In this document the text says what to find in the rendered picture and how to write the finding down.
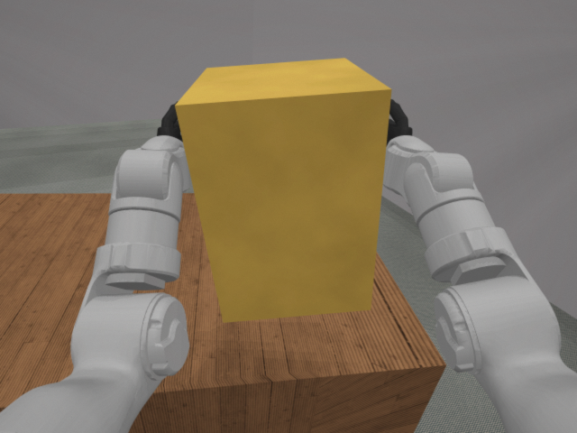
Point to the left robot forearm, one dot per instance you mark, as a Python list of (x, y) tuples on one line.
[(140, 251)]

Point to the right robot forearm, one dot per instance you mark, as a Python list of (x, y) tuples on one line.
[(462, 243)]

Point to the pedestal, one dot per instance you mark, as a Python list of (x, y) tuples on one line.
[(369, 371)]

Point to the carton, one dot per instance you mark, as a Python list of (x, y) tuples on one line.
[(287, 162)]

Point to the robot right hand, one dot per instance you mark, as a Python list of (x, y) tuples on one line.
[(399, 126)]

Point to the robot left upper arm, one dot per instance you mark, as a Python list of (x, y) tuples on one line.
[(123, 346)]

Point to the robot right upper arm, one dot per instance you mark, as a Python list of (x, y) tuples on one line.
[(501, 331)]

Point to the robot left hand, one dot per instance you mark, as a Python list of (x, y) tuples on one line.
[(169, 124)]

